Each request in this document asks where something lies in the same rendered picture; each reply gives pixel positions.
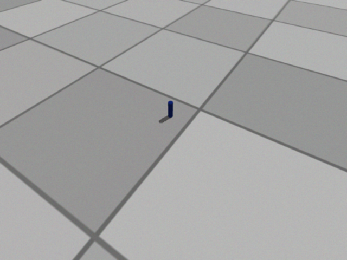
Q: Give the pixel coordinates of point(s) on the can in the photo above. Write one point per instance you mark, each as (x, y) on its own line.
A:
(170, 109)

